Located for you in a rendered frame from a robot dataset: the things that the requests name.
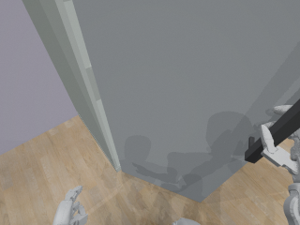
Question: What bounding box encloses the robot right forearm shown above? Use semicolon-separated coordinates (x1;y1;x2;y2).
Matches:
283;183;300;225

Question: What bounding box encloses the left robot hand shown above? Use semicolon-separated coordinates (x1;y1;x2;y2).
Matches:
52;186;88;225

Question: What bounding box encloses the right robot hand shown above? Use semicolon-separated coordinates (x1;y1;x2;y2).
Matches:
260;105;300;183

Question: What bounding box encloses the fridge door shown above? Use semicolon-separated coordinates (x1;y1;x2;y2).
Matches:
72;0;300;203

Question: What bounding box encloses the handle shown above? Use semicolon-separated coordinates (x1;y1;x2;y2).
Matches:
244;99;300;164

